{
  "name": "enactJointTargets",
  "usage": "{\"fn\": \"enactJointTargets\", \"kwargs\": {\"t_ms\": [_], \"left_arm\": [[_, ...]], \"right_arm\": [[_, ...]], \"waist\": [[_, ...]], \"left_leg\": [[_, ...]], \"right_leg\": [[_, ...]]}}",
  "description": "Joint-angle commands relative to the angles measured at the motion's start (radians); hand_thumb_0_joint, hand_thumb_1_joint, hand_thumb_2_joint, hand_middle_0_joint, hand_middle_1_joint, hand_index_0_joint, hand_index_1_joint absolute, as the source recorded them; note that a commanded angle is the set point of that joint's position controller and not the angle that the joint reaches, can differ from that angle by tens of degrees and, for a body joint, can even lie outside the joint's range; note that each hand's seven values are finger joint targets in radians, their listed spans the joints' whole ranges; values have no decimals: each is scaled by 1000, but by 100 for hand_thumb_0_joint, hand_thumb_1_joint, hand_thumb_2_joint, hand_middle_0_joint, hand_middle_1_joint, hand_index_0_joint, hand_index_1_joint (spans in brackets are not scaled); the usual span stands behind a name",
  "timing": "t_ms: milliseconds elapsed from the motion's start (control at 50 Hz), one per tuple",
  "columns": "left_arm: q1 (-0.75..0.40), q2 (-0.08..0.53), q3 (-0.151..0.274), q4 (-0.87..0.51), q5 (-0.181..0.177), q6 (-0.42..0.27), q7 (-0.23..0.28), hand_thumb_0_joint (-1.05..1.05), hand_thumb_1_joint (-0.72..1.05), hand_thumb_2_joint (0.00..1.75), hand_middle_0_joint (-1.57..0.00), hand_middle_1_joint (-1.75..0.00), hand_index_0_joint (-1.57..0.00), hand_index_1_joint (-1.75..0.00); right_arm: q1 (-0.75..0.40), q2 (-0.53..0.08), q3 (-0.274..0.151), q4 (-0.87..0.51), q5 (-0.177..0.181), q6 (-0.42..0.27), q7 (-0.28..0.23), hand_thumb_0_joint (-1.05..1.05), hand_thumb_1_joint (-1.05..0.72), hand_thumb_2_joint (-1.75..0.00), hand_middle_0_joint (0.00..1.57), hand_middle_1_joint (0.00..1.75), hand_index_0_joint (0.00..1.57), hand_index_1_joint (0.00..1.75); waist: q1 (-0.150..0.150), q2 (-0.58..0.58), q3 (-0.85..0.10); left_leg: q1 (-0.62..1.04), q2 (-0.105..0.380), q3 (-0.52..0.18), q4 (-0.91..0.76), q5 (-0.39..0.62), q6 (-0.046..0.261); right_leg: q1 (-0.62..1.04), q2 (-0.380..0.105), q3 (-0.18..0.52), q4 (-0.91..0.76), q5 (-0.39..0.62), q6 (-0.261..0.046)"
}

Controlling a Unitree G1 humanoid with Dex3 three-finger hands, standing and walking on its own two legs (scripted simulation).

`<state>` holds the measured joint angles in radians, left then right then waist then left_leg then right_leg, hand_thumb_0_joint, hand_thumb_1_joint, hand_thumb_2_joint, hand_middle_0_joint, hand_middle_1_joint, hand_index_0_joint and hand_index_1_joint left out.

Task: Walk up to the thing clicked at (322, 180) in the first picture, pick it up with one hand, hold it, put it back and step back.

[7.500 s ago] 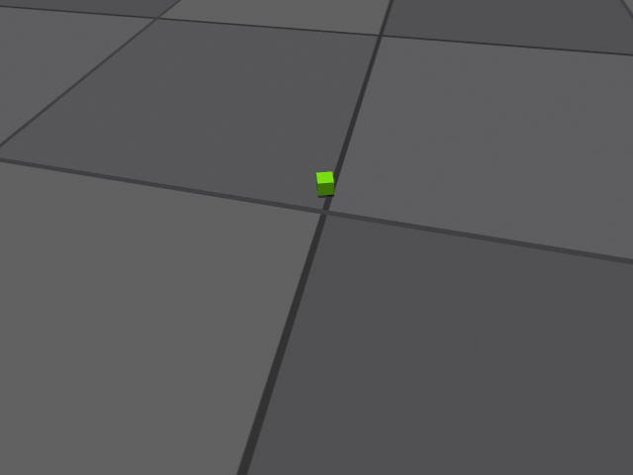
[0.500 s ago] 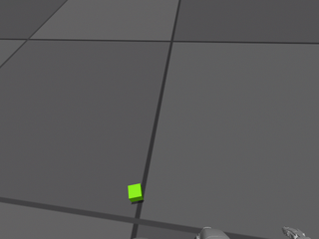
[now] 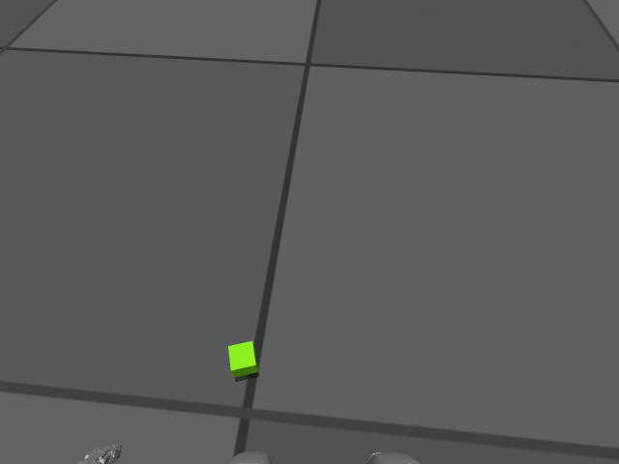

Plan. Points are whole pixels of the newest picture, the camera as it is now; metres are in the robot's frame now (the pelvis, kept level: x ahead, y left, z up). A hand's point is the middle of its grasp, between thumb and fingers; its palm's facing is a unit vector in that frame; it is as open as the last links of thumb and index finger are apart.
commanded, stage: walk up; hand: left
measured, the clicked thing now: (243, 359) +0.45 +0.23 -0.71
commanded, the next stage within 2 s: stand in 0.02 s
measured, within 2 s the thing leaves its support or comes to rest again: neither
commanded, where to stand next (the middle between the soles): +0.05 +0.00 m, yaw -2 degrees
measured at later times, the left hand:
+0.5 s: hand out of the picture +0.09 +0.26 -0.12, palm faces -0.01 -0.93 -0.36, open 7.4 cm
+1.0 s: hand out of the picture +0.06 +0.27 -0.13, palm faces -0.02 -0.94 -0.33, open 7.4 cm
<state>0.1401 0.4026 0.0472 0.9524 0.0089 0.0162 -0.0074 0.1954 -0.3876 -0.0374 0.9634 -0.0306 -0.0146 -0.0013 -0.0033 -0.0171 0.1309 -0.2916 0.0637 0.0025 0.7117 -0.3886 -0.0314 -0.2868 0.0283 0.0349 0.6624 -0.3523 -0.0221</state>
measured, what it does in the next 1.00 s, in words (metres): stands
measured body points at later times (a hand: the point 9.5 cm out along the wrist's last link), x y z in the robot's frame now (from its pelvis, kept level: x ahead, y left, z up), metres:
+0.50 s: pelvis -0.01 +0.01 +0.03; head -0.01 +0.00 +0.48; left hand +0.09 +0.31 -0.09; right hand +0.08 -0.29 -0.11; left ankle +0.00 +0.15 -0.72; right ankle +0.01 -0.12 -0.72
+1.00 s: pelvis +0.00 +0.01 +0.03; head +0.01 +0.01 +0.48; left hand +0.06 +0.32 -0.10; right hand +0.08 -0.29 -0.10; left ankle +0.00 +0.15 -0.72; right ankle +0.01 -0.12 -0.72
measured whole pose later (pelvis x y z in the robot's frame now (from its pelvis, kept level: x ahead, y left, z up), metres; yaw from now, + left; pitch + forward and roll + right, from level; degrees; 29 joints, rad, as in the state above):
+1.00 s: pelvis +0.00 +0.01 +0.03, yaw +1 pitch -2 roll +0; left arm 0.10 0.35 -0.01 1.15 0.01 -0.01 -0.02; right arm 0.09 -0.36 -0.01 1.15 -0.01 -0.02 0.01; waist 0.00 0.00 0.06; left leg -0.14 0.02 -0.04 0.35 -0.17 -0.03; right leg -0.14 -0.01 0.03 0.34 -0.18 0.02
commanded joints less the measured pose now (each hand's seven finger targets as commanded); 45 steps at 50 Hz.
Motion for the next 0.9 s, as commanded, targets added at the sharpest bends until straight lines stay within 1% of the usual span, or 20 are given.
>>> {"fn": "enactJointTargets", "kwargs": {"t_ms": [0, 20, 40, 60, 80, 100, 120, 160, 180, 240, 280, 340, 360, 420, 480, 580, 640, 720, 840, 880], "left_arm": [[29, 294, 50, -47, 13, -70, 27, 0, 90, 90, -20, -30, -20, -30], [-3, 299, 54, -14, 4, -64, 25, 0, 90, 90, -20, -30, -20, -30], [-84, 262, 43, -11, 6, -59, 17, 0, 90, 90, -20, -30, -20, -30], [-106, 214, 28, -16, -3, -50, 11, 0, 90, 90, -20, -30, -20, -30], [-118, 187, 14, -25, -9, -47, 13, 0, 90, 90, -20, -30, -20, -30], [-92, 169, 8, -16, -17, -45, 11, 0, 90, 90, -20, -30, -20, -30], [-67, 170, 7, 5, -19, -47, 10, 0, 90, 90, -20, -30, -20, -30], [-76, 179, 1, 45, -12, -52, 6, 0, 90, 90, -20, -30, -20, -30], [-100, 191, 3, 51, -8, -53, 8, 0, 90, 90, -20, -30, -20, -30], [-108, 173, -4, 65, -13, -53, 5, 0, 90, 90, -20, -30, -20, -30], [-118, 171, -5, 79, -12, -54, 6, 0, 90, 90, -20, -30, -20, -30], [-126, 170, -3, 99, -9, -53, 5, 0, 90, 90, -20, -30, -20, -30], [-124, 167, -3, 103, -7, -53, 5, 0, 90, 90, -20, -30, -20, -30], [-137, 176, 1, 112, -6, -53, 4, 0, 90, 90, -20, -30, -20, -30], [-134, 173, 2, 118, -5, -53, 2, 0, 90, 90, -20, -30, -20, -30], [-122, 169, 0, 126, -6, -58, 4, 0, 90, 90, -20, -30, -20, -30], [-128, 178, -1, 132, -8, -56, 6, 0, 90, 90, -20, -30, -20, -30], [-116, 177, -4, 137, -8, -52, 7, 0, 90, 90, -20, -30, -20, -30], [-92, 172, -9, 143, -3, -49, 7, 0, 90, 90, -20, -30, -20, -30], [-94, 180, -7, 142, -2, -51, 8, 0, 90, 90, -20, -30, -20, -30]], "right_arm": [[-42, -110, -22, -108, 41, -15, -20, 0, -90, -90, 20, 30, 20, 30], [-39, -127, -19, -81, 38, -8, -31, 0, -90, -90, 20, 30, 20, 30], [-20, -158, -24, -48, 39, -13, -29, 0, -90, -90, 20, 30, 20, 30], [-22, -196, -33, -28, 37, -17, -20, 0, -90, -90, 20, 30, 20, 30], [-53, -219, -40, -19, 33, -20, -12, 0, -90, -90, 20, 30, 20, 30], [-81, -227, -35, -23, 24, -23, -5, 0, -90, -90, 20, 30, 20, 30], [-106, -219, -29, -27, 22, -22, -5, 0, -90, -90, 20, 30, 20, 30], [-107, -193, -18, 0, 30, -17, -9, 0, -90, -90, 20, 30, 20, 30], [-86, -186, -14, 10, 33, -16, -11, 0, -90, -90, 20, 30, 20, 30], [-109, -202, -10, 43, 30, -19, -6, 0, -90, -90, 20, 30, 20, 30], [-120, -196, -9, 55, 30, -20, -3, 0, -90, -90, 20, 30, 20, 30], [-127, -189, -6, 70, 26, -21, -1, 0, -90, -90, 20, 30, 20, 30], [-132, -194, -8, 74, 25, -22, 0, 0, -90, -90, 20, 30, 20, 30], [-136, -187, -9, 87, 23, -22, 3, 0, -90, -90, 20, 30, 20, 30], [-132, -189, -11, 95, 19, -24, 5, 0, -90, -90, 20, 30, 20, 30], [-149, -184, -8, 104, 20, -34, 3, 0, -90, -90, 20, 30, 20, 30], [-143, -178, -6, 114, 22, -28, 1, 0, -90, -90, 20, 30, 20, 30], [-142, -184, -7, 122, 22, -25, 0, 0, -90, -90, 20, 30, 20, 30], [-136, -191, -7, 131, 23, -16, 1, 0, -90, -90, 20, 30, 20, 30], [-135, -186, -6, 128, 22, -17, 2, 0, -90, -90, 20, 30, 20, 30]], "waist": [[-3, -44, -235], [-1, -51, -235], [-44, -61, -171], [-43, 13, -149], [-24, 57, -163], [4, 68, -168], [13, 60, -159], [-7, -1, -159], [-22, -22, -155], [-8, 10, -128], [-7, 0, -132], [-6, -5, -108], [-3, -6, -119], [-1, -15, -96], [-2, 3, -118], [6, 25, -181], [-1, 17, -164], [0, 33, -171], [-2, 52, -132], [-1, 25, -147]], "left_leg": [[-125, -17, -49, 59, 237, 40], [5, -6, -54, -36, 16, 58], [130, 13, -64, -125, 66, 63], [154, 24, -95, -212, 168, 68], [121, 65, -144, -260, 248, 80], [103, 84, -163, -297, 272, 89], [109, 83, -158, -284, 306, 86], [123, 48, -115, -262, 297, 60], [126, 36, -102, -281, 290, 49], [160, 44, -111, -332, 260, 49], [161, 51, -115, -356, 266, 49], [132, 53, -120, -397, 194, 48], [138, 54, -120, -403, 199, 47], [123, 44, -117, -417, 136, 45], [116, 55, -126, -439, 131, 47], [152, 65, -121, -425, 311, 47], [152, 55, -115, -427, 266, 45], [151, 58, -116, -429, 287, 44], [123, 55, -125, -450, 168, 46], [123, 57, -126, -447, 212, 46]], "right_leg": [[293, -305, 372, -235, 600, -135], [124, -340, 368, -209, 543, -187], [-1, -283, 301, -217, 384, -146], [-11, -190, 197, -219, 260, -78], [65, -118, 99, -189, 231, -30], [97, -90, 71, -183, 213, -13], [110, -95, 84, -206, 228, -14], [130, -132, 118, -264, 317, -24], [134, -146, 132, -269, 329, -29], [101, -136, 121, -318, 248, -17], [124, -136, 107, -332, 241, -10], [129, -131, 101, -357, 173, -1], [139, -131, 95, -360, 173, -1], [111, -132, 102, -396, 63, 4], [132, -130, 91, -384, 87, 5], [195, -143, 76, -351, 277, 6], [170, -144, 80, -370, 243, 9], [183, -146, 76, -366, 254, 4], [146, -138, 74, -383, 162, 7], [168, -143, 75, -374, 190, 4]]}}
